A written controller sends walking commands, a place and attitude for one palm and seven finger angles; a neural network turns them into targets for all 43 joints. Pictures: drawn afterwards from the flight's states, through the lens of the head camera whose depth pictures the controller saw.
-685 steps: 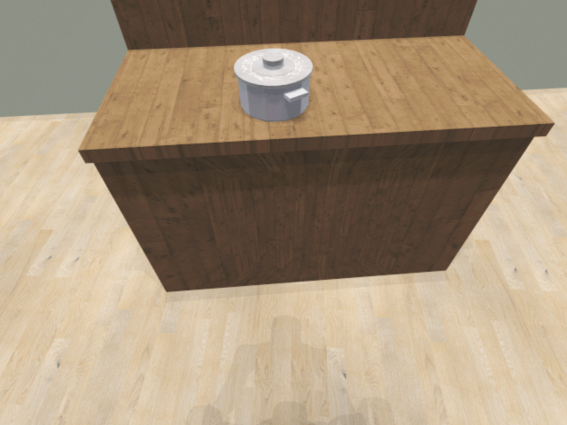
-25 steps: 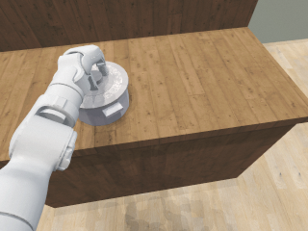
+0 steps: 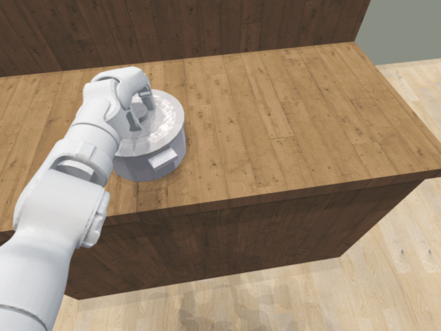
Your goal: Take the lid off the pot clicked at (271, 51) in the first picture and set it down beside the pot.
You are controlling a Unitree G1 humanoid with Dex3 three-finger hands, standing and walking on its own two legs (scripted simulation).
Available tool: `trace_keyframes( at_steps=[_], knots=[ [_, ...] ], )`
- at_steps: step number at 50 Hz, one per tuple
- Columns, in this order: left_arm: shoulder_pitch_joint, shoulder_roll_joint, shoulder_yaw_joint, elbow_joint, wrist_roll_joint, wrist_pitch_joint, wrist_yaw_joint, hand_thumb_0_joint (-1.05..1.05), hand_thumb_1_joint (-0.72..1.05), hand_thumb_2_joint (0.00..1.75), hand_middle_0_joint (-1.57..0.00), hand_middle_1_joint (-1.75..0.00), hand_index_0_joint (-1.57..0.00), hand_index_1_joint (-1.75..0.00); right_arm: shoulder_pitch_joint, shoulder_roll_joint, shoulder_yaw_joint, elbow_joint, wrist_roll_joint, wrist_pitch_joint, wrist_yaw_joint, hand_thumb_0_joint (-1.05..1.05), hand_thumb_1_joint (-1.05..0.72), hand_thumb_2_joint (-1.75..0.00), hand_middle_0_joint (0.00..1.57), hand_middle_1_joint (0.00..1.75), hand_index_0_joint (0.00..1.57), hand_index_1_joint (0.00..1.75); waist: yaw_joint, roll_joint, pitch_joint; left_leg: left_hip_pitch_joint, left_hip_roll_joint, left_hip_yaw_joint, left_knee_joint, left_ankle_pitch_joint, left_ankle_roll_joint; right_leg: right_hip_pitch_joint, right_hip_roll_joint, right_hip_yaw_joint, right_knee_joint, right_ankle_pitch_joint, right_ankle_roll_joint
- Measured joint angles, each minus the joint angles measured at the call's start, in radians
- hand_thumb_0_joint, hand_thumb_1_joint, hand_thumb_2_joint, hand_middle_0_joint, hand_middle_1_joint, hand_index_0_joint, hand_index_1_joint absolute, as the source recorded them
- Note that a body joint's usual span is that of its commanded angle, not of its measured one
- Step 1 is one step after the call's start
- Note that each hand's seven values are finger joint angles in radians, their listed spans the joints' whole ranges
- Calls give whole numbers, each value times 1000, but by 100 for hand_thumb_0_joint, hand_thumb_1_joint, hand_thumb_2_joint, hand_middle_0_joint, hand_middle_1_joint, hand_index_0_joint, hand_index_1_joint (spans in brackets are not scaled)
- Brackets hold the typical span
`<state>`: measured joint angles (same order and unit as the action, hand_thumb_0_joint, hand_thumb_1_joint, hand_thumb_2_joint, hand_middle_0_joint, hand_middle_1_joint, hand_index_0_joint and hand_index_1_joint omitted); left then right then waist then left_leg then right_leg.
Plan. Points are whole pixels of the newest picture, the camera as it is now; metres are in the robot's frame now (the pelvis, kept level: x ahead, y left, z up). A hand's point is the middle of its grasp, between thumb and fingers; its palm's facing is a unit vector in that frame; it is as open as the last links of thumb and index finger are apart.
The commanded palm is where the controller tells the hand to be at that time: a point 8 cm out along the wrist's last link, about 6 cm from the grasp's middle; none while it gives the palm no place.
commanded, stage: lift the lid straight up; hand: left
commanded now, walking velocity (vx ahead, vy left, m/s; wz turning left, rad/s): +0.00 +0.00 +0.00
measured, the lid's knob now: (134, 113) +0.52 +0.13 +0.10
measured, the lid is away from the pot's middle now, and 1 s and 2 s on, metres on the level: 0.00 0.01 0.00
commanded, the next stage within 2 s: move the lid sideways beside the pot in 1.86 s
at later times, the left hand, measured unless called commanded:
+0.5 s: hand (117, 99) +0.49 +0.14 +0.16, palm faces -0.37 -0.11 -0.92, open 8.0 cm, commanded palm +0.50 +0.14 +0.24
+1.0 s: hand (109, 76) +0.49 +0.14 +0.21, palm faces -0.33 -0.12 -0.94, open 8.0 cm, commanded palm +0.50 +0.14 +0.28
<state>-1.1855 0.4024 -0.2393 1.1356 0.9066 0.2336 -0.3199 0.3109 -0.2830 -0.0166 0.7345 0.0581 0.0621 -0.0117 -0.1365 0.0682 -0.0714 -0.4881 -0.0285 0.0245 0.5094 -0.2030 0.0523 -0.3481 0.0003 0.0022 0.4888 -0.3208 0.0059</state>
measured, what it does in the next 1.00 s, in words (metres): stands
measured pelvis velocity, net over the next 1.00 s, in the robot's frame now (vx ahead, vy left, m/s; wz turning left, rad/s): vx -0.01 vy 0.00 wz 0.01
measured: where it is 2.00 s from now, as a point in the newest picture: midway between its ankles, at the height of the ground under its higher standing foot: outside the picture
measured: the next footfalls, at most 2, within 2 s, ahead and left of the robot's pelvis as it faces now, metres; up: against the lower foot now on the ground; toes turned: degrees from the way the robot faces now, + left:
none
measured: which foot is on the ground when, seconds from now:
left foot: down 0.00-1.00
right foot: down 0.00-1.00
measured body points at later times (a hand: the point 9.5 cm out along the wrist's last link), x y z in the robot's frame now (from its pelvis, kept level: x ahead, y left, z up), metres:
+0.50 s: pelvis +0.00 +0.00 +0.00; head +0.05 -0.02 +0.45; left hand +0.51 +0.15 +0.21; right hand +0.03 -0.27 -0.13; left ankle +0.02 +0.09 -0.73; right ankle -0.06 -0.13 -0.73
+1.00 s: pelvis -0.01 +0.00 +0.00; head +0.04 -0.02 +0.45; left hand +0.51 +0.14 +0.26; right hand +0.03 -0.27 -0.13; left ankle +0.02 +0.09 -0.73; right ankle -0.06 -0.13 -0.73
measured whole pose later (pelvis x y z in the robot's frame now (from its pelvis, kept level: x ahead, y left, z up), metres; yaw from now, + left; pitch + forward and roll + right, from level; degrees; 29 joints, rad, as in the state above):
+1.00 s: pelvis -0.01 +0.00 +0.00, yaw +1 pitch +9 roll -1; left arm -1.38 0.44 -0.25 1.18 0.93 0.29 -0.45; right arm 0.32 -0.29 0.00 0.74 0.05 0.00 -0.02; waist -0.14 0.07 -0.06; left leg -0.45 -0.04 0.01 0.47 -0.17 0.06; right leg -0.31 -0.01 -0.01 0.45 -0.30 0.01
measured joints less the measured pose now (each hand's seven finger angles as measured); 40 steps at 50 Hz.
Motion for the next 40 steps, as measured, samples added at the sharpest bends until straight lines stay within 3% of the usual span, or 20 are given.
trace_keyframes(
  at_steps=[24, 35, 40],
  knots=[
    [-81, 28, -14, 16, -5, 21, -70, 0, 23, 66, -61, -99, -62, -98, 3, -7, 8, 10, 3, -39, -6, 0, -91, -90, 20, 30, 20, 30, 2, -2, 12, 27, -7, -11, -20, 16, 3, 31, -5, -11, -21, 12, 2],
    [-148, 14, -32, 41, 7, 46, -82, 0, 23, 66, -61, -99, -62, -98, 6, -7, 10, 18, 0, -54, 0, 0, -91, -90, 20, 30, 20, 30, 3, -3, 10, 27, -13, -12, -31, 25, 5, 28, -11, -13, -23, 16, 5],
    [-161, 20, -8, 37, 15, 45, -95, 0, 23, 66, -61, -99, -62, -98, 8, -4, 12, 14, -4, -58, -2, 0, -91, -90, 20, 30, 20, 30, 1, 0, 8, 33, -12, -9, -37, 28, 6, 33, -11, -9, -28, 20, 6]
  ],
)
